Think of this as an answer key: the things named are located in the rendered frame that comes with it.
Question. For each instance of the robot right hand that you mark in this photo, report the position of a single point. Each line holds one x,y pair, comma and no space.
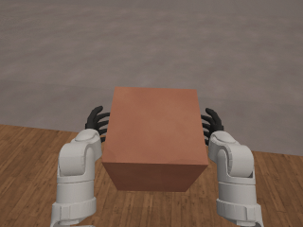
215,124

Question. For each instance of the robot left hand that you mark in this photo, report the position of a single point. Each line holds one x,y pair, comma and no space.
94,124

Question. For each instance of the carton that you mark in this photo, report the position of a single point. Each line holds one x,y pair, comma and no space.
155,139

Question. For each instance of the robot right forearm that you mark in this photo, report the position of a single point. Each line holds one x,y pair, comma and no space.
237,201

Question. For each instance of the robot left forearm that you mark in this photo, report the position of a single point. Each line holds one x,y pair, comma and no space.
75,199

